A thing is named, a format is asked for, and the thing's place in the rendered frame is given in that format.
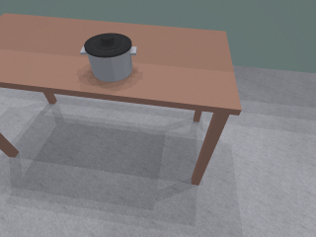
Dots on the pot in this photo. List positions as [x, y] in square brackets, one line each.
[111, 69]

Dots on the lid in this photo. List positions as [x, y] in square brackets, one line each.
[95, 47]

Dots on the knob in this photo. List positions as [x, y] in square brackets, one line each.
[107, 38]

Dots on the table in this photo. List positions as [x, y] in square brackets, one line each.
[180, 68]

